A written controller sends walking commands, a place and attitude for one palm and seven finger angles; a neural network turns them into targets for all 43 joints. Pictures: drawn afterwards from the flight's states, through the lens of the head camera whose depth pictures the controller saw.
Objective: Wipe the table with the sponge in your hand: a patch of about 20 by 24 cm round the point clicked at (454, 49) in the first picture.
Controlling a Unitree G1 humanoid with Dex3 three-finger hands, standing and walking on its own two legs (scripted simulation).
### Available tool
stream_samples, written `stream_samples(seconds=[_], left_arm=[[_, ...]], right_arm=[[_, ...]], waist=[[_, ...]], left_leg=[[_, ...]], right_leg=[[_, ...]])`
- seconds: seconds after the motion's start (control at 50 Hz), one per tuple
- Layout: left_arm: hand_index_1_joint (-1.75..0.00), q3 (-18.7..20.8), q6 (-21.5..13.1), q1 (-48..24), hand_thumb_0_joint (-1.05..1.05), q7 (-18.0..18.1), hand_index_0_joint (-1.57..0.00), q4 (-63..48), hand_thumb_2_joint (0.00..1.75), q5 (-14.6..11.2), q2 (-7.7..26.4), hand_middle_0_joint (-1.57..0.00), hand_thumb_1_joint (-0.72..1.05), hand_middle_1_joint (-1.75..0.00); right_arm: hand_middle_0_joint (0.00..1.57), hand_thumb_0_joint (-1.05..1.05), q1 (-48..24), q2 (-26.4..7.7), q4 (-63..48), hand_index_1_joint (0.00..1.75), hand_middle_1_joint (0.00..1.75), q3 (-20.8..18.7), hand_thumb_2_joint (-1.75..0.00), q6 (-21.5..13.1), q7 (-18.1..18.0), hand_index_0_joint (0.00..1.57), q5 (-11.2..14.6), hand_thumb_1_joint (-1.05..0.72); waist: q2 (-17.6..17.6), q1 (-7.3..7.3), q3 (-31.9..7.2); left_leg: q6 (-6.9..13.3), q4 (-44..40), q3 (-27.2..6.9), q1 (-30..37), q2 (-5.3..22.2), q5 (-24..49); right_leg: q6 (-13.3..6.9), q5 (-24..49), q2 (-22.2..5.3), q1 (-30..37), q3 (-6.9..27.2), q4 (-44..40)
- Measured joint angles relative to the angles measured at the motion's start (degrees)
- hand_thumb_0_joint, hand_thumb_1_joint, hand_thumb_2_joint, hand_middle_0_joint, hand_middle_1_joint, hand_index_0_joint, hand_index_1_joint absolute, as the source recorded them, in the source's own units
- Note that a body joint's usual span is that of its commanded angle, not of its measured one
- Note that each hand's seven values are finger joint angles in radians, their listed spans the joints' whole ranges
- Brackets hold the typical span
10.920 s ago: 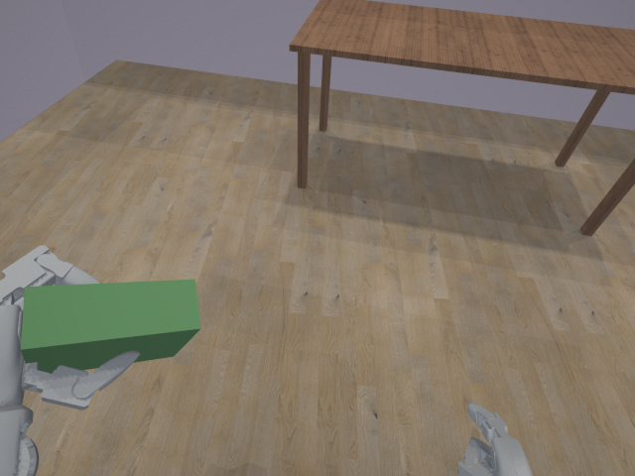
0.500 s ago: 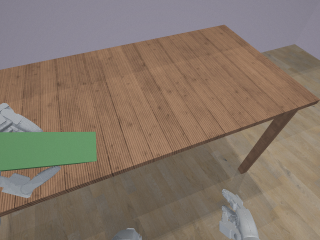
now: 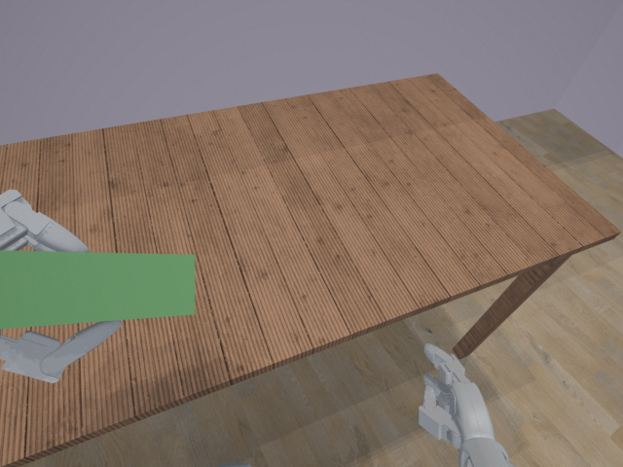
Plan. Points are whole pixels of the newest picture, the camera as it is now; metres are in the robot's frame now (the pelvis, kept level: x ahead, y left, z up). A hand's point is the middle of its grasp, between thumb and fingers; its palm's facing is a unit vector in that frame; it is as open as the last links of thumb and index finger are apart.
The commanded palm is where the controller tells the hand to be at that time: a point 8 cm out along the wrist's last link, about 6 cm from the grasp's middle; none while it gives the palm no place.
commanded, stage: come to a stop and stand still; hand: left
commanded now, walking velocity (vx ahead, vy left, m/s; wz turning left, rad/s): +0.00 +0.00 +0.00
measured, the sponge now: (122, 288) +0.23 +0.19 +0.18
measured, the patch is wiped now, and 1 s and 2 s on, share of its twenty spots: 0.00 0.00 0.00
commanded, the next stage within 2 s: look again from close up in 0.92 s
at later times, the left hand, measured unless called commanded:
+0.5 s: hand (82, 302) +0.24 +0.24 +0.14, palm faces +0.22 -0.88 -0.43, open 9.5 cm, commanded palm +0.17 +0.29 +0.18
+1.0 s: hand (45, 282) +0.24 +0.26 +0.17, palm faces +0.35 -0.86 -0.38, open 9.5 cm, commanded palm +0.18 +0.30 +0.18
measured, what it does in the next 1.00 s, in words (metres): stands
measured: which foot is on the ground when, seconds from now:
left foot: down 0.00-1.00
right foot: down 0.00-1.00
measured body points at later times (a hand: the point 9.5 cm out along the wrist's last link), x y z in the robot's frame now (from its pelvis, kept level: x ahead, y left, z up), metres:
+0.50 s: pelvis +0.00 +0.01 +0.01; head +0.03 +0.05 +0.45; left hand +0.22 +0.28 +0.17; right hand +0.15 -0.24 -0.05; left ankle +0.06 +0.12 -0.73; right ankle +0.02 -0.10 -0.73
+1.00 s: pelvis +0.01 +0.03 +0.01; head +0.03 +0.04 +0.46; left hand +0.22 +0.31 +0.19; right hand +0.20 -0.17 -0.06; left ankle +0.06 +0.12 -0.73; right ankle +0.02 -0.10 -0.73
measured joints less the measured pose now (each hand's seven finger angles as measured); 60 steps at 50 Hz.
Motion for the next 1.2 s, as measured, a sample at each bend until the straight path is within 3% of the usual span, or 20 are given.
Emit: stream_samples(seconds=[0.08, 0.14, 0.22, 0.28, 0.36, 0.4, 0.46, 0.52, 0.58, 0.66, 0.76, 0.84, 0.94, 1.06, 1.2], left_arm=[[-1.34, 0.58, 1.31, 3.10, -0.01, -0.47, -0.82, 5.05, 1.00, -1.34, -1.22, -0.81, -0.44, -1.34], [-1.34, -0.37, 2.40, -6.08, -0.01, -2.45, -0.82, 13.90, 1.01, -1.38, 2.34, -0.81, -0.44, -1.34], [-1.34, 2.27, 3.23, -13.94, -0.01, -0.96, -0.82, 21.07, 1.01, -0.91, 1.47, -0.81, -0.44, -1.34], [-1.34, 0.62, 3.99, -11.57, -0.01, 0.02, -0.82, 18.18, 1.01, -0.73, -2.68, -0.81, -0.44, -1.34], [-1.34, -6.92, 3.83, -4.29, -0.01, -0.99, -0.82, 11.83, 1.01, 0.74, -7.77, -0.81, -0.44, -1.35], [-1.34, -9.15, 3.62, -1.16, -0.01, -1.84, -0.82, 9.88, 1.01, 1.55, -7.35, -0.81, -0.44, -1.35], [-1.34, -8.14, 3.43, 1.68, -0.01, -1.94, -0.82, 8.23, 1.01, 1.70, -3.46, -0.81, -0.44, -1.35], [-1.34, -4.08, 3.55, 2.05, -0.01, -0.94, -0.81, 7.67, 1.01, 1.23, 0.12, -0.81, -0.44, -1.35], [-1.34, 0.05, 3.37, 0.96, -0.01, 0.07, -0.81, 7.58, 1.01, 0.83, 1.28, -0.81, -0.44, -1.35], [-1.34, 1.03, 3.13, -0.94, -0.01, 0.81, -0.81, 7.46, 1.01, 0.92, -1.80, -0.81, -0.44, -1.35], [-1.34, -3.71, 4.19, -2.33, -0.01, 0.48, -0.81, 9.38, 1.01, 1.76, -7.27, -0.81, -0.44, -1.35], [-1.34, -6.31, 5.86, -3.55, -0.01, -0.10, -0.81, 11.99, 1.01, 2.23, -8.26, -0.81, -0.44, -1.35], [-1.34, -6.09, 6.76, -3.93, -0.01, -0.24, -0.81, 10.88, 1.01, 1.89, -6.48, -0.81, -0.44, -1.35], [-1.34, -3.85, 5.04, -1.81, -0.01, -0.34, -0.81, 7.04, 1.01, 0.45, -4.43, -0.81, -0.44, -1.35], [-1.35, -4.27, 5.25, 0.11, -0.01, -0.81, -0.81, 10.05, 1.01, -0.27, -5.40, -0.81, -0.44, -1.35]], right_arm=[[0.20, 0.01, 2.45, -1.45, 1.41, 0.30, 0.30, 0.37, -0.90, 1.73, -0.75, 0.20, 0.61, -0.91], [0.20, 0.01, 6.48, -3.62, 0.74, 0.30, 0.30, 1.10, -0.90, 2.17, -3.67, 0.20, 2.04, -0.91], [0.20, 0.01, 6.48, -5.83, 3.86, 0.30, 0.30, 1.49, -0.90, 1.19, -1.82, 0.20, 1.35, -0.91], [0.20, 0.01, 6.54, -7.13, 3.84, 0.30, 0.30, 0.52, -0.90, 0.34, -0.71, 0.20, 1.19, -0.91], [0.20, 0.01, 6.21, -7.62, 3.70, 0.30, 0.30, -0.78, -0.90, -0.05, -0.77, 0.20, 0.84, -0.91], [0.20, 0.01, 5.90, -7.35, 3.25, 0.30, 0.30, -1.11, -0.90, 0.40, -1.17, 0.20, 0.48, -0.91], [0.20, 0.01, 5.78, -6.52, 2.05, 0.30, 0.30, -1.38, -0.90, 1.45, -1.82, 0.20, 0.24, -0.91], [0.20, 0.01, 6.07, -6.00, 1.12, 0.30, 0.30, -1.40, -0.90, 2.06, -2.17, 0.20, 0.17, -0.91], [0.20, 0.01, 6.02, -5.69, 1.28, 0.30, 0.30, -1.13, -0.90, 2.19, -2.14, 0.20, 0.04, -0.91], [0.20, 0.01, 5.23, -5.27, 2.26, 0.30, 0.30, -0.55, -0.90, 1.86, -1.55, 0.20, -0.04, -0.91], [0.20, 0.01, 3.28, -3.77, 2.76, 0.30, 0.30, 0.54, -0.90, 2.08, -1.08, 0.20, -0.01, -0.91], [0.20, 0.01, 1.74, -2.10, 2.19, 0.30, 0.30, 1.65, -0.90, 2.45, -1.26, 0.20, -0.08, -0.91], [0.20, 0.01, 1.47, -1.34, 0.53, 0.30, 0.30, 2.19, -0.90, 1.96, -1.60, 0.20, -0.21, -0.91], [0.20, 0.01, 2.60, -2.97, 0.75, 0.30, 0.30, 1.32, -0.90, 1.77, -1.89, 0.20, 0.04, -0.91], [0.20, 0.01, 4.44, -5.31, 2.08, 0.30, 0.30, -0.26, -0.90, 2.78, -2.46, 0.20, 0.90, -0.91]], waist=[[2.82, 1.41, -3.57], [3.28, 3.97, -2.74], [2.12, 5.34, -2.71], [1.38, 4.54, -2.48], [-0.33, 1.60, -2.28], [-1.15, 0.20, -2.42], [-2.04, -1.07, -2.37], [-2.04, -0.81, -2.08], [-1.32, 0.31, -1.81], [-0.06, 2.22, -2.00], [0.71, 3.52, -2.55], [0.35, 3.40, -2.49], [0.06, 2.59, -1.93], [0.98, 1.74, -2.31], [1.79, 1.05, -3.99]], left_leg=[[-0.42, -1.35, -0.41, -0.07, 0.53, -0.05], [-0.29, -3.23, -1.88, 1.49, -0.59, 2.29], [0.59, -2.81, -2.59, 0.17, -0.99, 0.93], [1.00, -2.93, -3.26, 0.06, -1.40, 1.84], [0.31, -3.18, -2.42, 0.94, -1.82, 1.45], [0.58, -2.99, -2.23, 0.97, -2.04, 1.14], [0.95, -2.82, -2.19, 0.82, -2.40, 0.83], [1.36, -2.86, -2.23, 0.56, -2.92, 0.76], [1.89, -3.01, -2.31, 0.48, -3.52, 0.77], [2.67, -3.36, -1.85, 0.97, -4.48, 0.66], [3.29, -3.76, -1.15, 1.93, -5.40, 0.55], [3.21, -4.22, -1.05, 2.46, -5.40, 0.77], [2.75, -5.03, -1.45, 2.52, -4.92, 1.38], [2.22, -5.75, -1.95, 2.35, -4.35, 1.78], [1.77, -6.55, -1.86, 2.83, -3.91, 1.96]], right_leg=[[-0.84, 0.71, 0.99, 0.61, 0.07, -3.16], [-0.74, 0.34, 0.28, 1.92, -1.08, -3.01], [-1.32, 1.17, 0.84, 0.24, -0.23, -3.06], [-1.01, 1.91, 1.53, -0.18, 1.24, -3.56], [-0.35, 1.67, 1.04, 0.36, 2.18, -3.55], [-0.07, 1.51, 0.81, 0.47, 2.37, -3.59], [0.29, 1.34, 0.45, 0.48, 2.39, -3.64], [0.74, 1.29, -0.05, 0.38, 2.32, -3.79], [1.27, 1.28, -0.63, 0.52, 2.20, -4.13], [2.11, 0.92, -1.62, 0.69, 2.58, -3.82], [2.80, 0.19, -2.60, 0.88, 3.22, -2.78], [2.74, 0.24, -2.60, 1.17, 3.33, -2.84], [2.21, 0.99, -2.07, 1.51, 2.95, -4.09], [1.77, 1.86, -1.42, 1.94, 2.49, -5.95], [1.39, 2.03, -0.97, 2.24, 2.62, -6.60]])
